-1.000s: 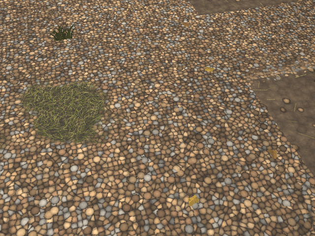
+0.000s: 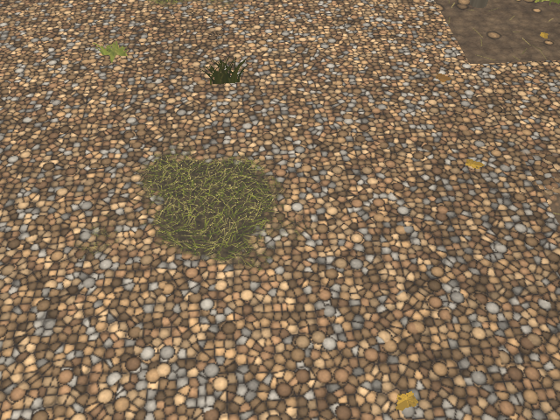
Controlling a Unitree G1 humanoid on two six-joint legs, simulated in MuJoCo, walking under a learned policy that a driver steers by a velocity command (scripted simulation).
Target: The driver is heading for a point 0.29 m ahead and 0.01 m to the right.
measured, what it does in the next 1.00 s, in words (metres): stands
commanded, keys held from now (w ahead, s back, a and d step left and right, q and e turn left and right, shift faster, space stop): no key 0.78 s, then w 0.22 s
